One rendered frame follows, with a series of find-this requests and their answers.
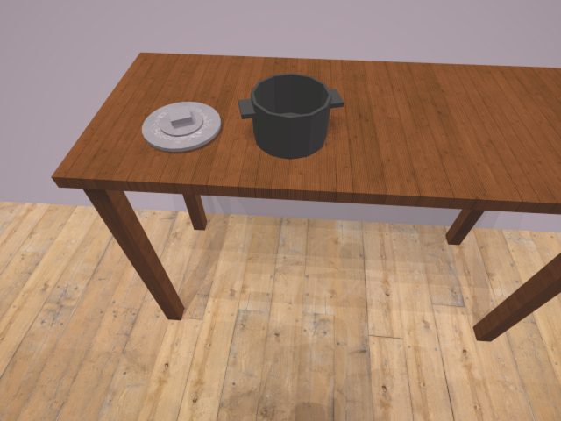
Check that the table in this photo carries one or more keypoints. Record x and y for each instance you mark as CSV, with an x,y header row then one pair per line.
x,y
453,136

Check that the lid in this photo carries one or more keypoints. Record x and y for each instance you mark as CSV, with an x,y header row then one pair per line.
x,y
159,132

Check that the knob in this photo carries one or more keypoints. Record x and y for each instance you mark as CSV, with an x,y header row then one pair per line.
x,y
179,116

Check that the pot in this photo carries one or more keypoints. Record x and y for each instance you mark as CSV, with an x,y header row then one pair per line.
x,y
290,114

